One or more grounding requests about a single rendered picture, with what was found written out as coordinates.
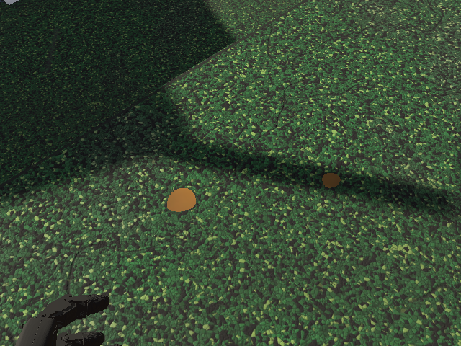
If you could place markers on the robot left hand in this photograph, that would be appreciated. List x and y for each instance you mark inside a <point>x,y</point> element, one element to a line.
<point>42,330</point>

